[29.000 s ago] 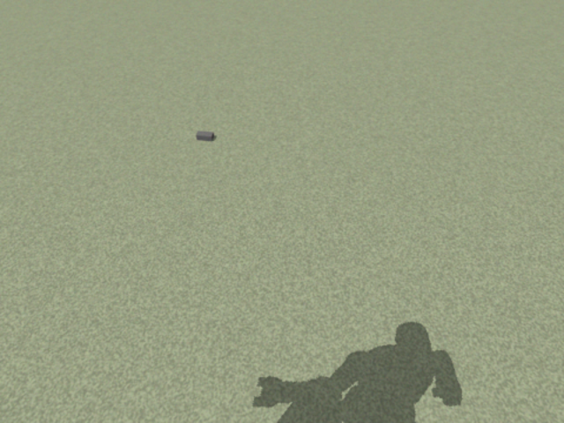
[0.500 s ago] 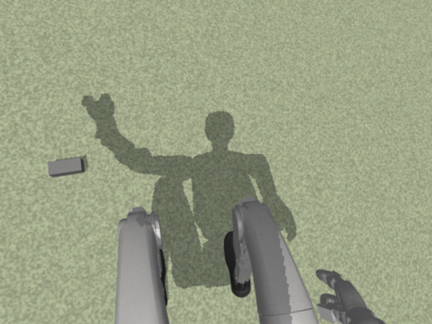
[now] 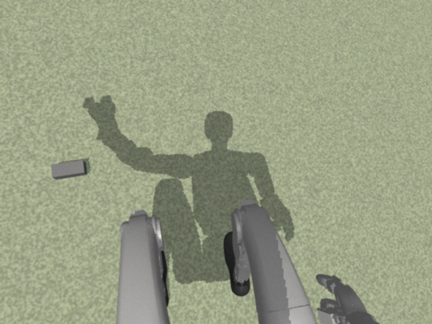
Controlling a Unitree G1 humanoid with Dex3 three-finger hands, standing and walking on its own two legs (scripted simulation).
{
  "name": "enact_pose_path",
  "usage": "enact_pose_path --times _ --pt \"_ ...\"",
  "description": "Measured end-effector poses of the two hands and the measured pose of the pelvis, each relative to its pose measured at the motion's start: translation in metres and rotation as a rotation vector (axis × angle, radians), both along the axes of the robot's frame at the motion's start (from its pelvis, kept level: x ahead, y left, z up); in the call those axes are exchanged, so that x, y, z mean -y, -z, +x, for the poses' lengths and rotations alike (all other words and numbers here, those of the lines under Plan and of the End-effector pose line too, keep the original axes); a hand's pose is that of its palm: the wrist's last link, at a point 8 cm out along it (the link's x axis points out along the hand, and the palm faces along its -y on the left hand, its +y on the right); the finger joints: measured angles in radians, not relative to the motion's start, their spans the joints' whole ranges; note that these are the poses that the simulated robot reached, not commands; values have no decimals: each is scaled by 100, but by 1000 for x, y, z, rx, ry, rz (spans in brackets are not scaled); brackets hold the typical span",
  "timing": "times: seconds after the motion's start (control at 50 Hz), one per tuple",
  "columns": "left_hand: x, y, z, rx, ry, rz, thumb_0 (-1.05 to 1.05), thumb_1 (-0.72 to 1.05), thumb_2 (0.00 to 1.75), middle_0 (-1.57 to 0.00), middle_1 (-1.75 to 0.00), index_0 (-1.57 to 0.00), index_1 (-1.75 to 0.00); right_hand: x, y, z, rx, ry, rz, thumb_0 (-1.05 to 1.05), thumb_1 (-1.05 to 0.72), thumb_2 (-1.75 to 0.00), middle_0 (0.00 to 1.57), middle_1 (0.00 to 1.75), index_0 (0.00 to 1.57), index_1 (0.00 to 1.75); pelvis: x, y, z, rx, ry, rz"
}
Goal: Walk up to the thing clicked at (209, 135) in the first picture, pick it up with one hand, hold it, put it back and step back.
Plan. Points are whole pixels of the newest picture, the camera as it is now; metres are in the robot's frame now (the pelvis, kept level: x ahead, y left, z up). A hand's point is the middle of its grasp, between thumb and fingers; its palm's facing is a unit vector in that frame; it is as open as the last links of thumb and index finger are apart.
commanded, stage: go down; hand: left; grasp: from above
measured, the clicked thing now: (69, 169) +0.48 +0.37 -0.50
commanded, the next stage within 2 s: approach in 0.54 s
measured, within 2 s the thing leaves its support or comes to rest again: neither
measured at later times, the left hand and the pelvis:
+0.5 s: hand out of the picture +0.43 +0.41 -0.04, palm faces -0.43 -0.08 -0.90, open 13.1 cm; pelvis +0.00 +0.00 +0.01, yaw +0 degrees
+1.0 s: hand out of the picture +0.42 +0.39 -0.13, palm faces -0.53 -0.11 -0.84, open 13.2 cm; pelvis +0.01 +0.00 -0.03, yaw -1 degrees
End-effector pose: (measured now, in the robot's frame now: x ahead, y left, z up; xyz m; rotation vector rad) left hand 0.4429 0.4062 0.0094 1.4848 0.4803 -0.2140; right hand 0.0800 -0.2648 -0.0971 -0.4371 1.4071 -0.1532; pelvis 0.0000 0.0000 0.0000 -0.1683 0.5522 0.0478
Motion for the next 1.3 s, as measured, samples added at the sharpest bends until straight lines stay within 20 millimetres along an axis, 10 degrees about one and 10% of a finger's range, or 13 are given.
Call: enact_pose_path --times 0.82,0.98,1.3 --pt "-6 -4 -7 -42 -15 -8 0 -37 85 -25 -88 -24 -89 -3 -14 5 0 -3 7 1 -91 -90 21 30 20 30 0 -14 7 -6 1 3" --pt "9 66 -11 -109 45 -48 0 -36 84 -25 -88 -24 -88 10 17 10 -12 -45 -11 0 -91 -90 21 30 20 30 3 23 6 -39 14 5" --pt "33 254 4 66 70 -19 0 -39 89 -27 -82 -24 -84 20 152 -3 -117 -98 -23 0 -91 -89 20 30 20 30 10 158 -14 -30 26 -14"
